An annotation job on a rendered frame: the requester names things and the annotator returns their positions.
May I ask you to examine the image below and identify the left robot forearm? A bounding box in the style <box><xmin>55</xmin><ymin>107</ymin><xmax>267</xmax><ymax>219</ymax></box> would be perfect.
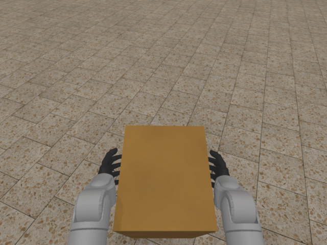
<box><xmin>67</xmin><ymin>173</ymin><xmax>116</xmax><ymax>245</ymax></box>

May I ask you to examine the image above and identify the right robot forearm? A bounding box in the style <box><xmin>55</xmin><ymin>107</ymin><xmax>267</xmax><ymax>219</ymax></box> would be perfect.
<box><xmin>214</xmin><ymin>175</ymin><xmax>265</xmax><ymax>245</ymax></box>

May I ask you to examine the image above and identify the carton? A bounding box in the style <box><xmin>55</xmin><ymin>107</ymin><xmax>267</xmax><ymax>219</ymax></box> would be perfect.
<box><xmin>113</xmin><ymin>126</ymin><xmax>218</xmax><ymax>238</ymax></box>

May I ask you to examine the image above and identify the left robot hand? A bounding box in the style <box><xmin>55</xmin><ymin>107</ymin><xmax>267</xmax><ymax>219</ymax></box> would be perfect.
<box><xmin>98</xmin><ymin>148</ymin><xmax>122</xmax><ymax>185</ymax></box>

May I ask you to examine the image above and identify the right robot hand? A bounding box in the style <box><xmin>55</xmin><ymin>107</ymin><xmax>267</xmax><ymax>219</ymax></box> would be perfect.
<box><xmin>208</xmin><ymin>150</ymin><xmax>230</xmax><ymax>188</ymax></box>

